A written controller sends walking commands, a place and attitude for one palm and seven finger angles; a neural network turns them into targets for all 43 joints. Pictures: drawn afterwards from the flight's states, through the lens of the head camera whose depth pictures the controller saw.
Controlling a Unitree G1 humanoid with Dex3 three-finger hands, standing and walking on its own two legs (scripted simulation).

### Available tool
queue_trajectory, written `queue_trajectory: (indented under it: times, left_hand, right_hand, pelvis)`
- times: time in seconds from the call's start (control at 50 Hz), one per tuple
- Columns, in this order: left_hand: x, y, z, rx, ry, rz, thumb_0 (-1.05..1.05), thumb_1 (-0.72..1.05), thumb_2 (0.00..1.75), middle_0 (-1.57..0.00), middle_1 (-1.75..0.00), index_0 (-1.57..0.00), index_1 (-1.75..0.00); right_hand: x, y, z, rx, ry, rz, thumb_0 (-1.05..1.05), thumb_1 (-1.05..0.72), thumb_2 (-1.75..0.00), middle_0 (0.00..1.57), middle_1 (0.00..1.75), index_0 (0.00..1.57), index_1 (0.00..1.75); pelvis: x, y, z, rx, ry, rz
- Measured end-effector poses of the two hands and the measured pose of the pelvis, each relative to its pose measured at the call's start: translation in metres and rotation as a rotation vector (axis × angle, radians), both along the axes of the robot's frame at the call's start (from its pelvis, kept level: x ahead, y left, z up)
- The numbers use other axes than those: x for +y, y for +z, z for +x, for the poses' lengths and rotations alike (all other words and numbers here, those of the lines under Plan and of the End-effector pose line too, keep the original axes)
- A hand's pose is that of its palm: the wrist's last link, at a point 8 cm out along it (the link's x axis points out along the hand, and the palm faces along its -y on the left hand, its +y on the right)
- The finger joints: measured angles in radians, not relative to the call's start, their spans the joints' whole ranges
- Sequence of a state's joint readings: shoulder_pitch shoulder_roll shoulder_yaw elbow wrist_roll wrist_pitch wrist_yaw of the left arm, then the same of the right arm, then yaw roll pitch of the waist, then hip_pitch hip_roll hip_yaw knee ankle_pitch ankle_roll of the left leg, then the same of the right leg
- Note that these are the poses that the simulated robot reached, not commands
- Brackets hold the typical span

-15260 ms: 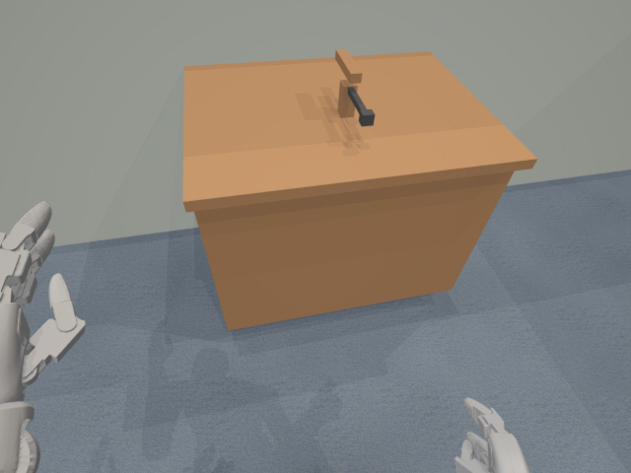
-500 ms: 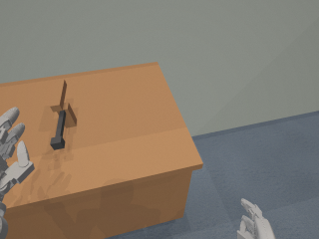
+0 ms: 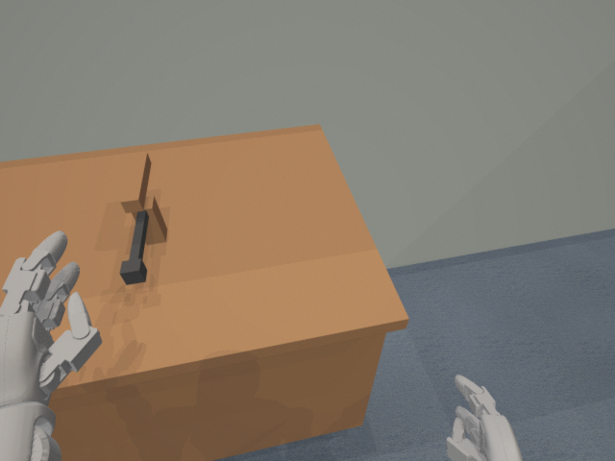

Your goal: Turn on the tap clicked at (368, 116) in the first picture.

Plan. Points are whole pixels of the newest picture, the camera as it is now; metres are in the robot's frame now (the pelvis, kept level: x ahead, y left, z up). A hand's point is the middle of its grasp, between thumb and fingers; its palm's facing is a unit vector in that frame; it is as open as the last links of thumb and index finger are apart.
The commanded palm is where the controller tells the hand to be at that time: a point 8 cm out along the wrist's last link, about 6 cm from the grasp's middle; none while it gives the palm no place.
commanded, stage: turn the palm inward beside the body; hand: left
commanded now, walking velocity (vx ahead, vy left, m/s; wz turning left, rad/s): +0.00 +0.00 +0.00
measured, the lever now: (133, 271) +0.35 +0.32 +0.04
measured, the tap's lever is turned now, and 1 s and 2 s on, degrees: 0 0 0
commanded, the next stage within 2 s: reach beside the lever's end, fingers flat in 0.94 s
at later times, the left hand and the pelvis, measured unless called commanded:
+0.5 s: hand (99, 359) +0.17 +0.23 +0.14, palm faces +0.48 -0.87 -0.13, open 7.4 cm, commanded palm +0.12 +0.27 +0.15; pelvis -0.01 +0.00 +0.00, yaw +1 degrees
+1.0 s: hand (111, 351) +0.18 +0.22 +0.14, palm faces +0.48 -0.87 -0.12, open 7.4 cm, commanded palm +0.13 +0.26 +0.15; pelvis +0.00 -0.01 +0.00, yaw +1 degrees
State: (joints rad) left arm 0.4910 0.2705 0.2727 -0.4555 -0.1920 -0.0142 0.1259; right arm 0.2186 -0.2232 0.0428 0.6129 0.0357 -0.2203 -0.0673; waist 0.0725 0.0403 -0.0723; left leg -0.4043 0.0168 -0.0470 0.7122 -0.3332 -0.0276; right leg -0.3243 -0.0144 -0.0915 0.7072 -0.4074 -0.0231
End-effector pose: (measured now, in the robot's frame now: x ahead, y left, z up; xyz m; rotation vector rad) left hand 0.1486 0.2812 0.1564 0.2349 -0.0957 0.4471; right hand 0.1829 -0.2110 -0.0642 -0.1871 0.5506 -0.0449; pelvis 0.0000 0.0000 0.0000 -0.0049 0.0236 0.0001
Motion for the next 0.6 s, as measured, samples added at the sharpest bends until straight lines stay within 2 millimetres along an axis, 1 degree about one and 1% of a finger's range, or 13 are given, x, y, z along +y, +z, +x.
queue_trajectory:
  times: [0.12,0.32,0.42,0.6]
  left_hand:
    - [-0.002,-0.005,-0.008,0.011,0.012,-0.030,0.02,0.89,0.90,-0.21,-0.30,-0.21,-0.30]
    - [-0.008,-0.011,-0.019,0.025,0.029,-0.074,0.02,0.89,0.90,-0.21,-0.30,-0.21,-0.30]
    - [-0.012,-0.014,-0.021,0.038,0.037,-0.090,0.02,0.89,0.90,-0.21,-0.30,-0.21,-0.30]
    - [-0.014,-0.011,-0.020,0.029,0.057,-0.115,0.02,0.89,0.90,-0.21,-0.30,-0.21,-0.30]
  right_hand:
    - [0.005,0.002,-0.002,-0.007,0.015,-0.005,0.02,-0.91,-0.90,0.21,0.30,0.20,0.30]
    - [0.001,0.003,-0.006,-0.015,0.011,-0.021,0.02,-0.91,-0.90,0.21,0.30,0.20,0.30]
    - [0.000,0.003,-0.006,-0.019,0.009,-0.022,0.02,-0.91,-0.90,0.21,0.30,0.20,0.30]
    - [-0.002,0.002,-0.003,-0.019,0.012,-0.015,0.02,-0.91,-0.90,0.21,0.30,0.20,0.30]
  pelvis:
    - [0.002,0.000,-0.004,-0.007,0.003,-0.003]
    - [0.002,-0.001,-0.008,-0.015,0.007,-0.006]
    - [0.001,-0.001,-0.008,-0.016,0.009,-0.006]
    - [-0.002,-0.001,-0.006,-0.020,0.013,-0.005]
